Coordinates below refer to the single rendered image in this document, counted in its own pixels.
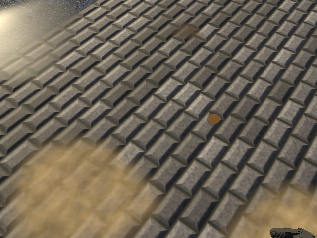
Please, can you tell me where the robot right hand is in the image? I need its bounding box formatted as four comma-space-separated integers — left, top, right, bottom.
270, 227, 315, 238

